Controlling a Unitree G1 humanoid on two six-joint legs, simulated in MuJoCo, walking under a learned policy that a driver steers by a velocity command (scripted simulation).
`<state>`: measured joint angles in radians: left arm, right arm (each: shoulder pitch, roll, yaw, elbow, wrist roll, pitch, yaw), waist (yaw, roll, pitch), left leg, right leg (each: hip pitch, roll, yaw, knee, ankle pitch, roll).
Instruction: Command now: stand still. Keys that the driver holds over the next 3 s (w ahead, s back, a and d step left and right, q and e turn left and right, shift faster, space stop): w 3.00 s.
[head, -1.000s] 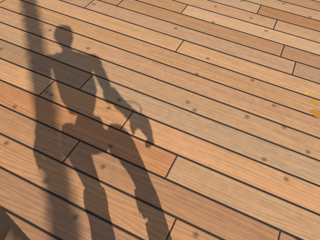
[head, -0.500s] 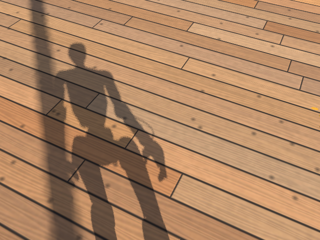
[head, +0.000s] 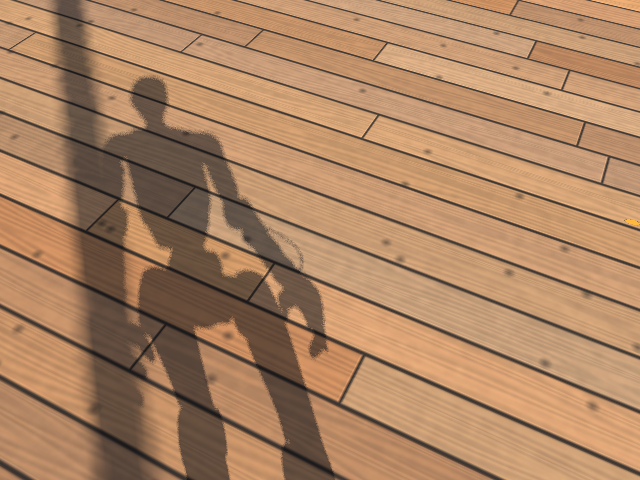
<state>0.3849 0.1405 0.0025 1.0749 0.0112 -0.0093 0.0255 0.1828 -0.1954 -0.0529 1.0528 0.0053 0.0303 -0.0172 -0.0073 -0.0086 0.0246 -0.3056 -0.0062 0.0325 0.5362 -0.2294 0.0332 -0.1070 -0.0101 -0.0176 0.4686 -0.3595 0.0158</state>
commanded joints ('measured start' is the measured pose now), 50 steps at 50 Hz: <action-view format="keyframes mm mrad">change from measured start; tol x2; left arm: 1 123 64 12 -8 0 -1 6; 23 193 44 26 -29 0 1 20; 50 227 28 39 -45 0 -1 22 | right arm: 1 24 -107 -19 -26 0 -6 -2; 50 15 -108 -18 -33 6 -12 1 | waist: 1 -2 -2 18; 50 -9 -9 36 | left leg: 1 144 70 -84 -63 226 43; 21 132 83 -108 -95 171 54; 50 138 81 -100 -91 176 54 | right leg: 1 -164 -34 29 -98 132 -7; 50 -142 -42 35 -103 122 9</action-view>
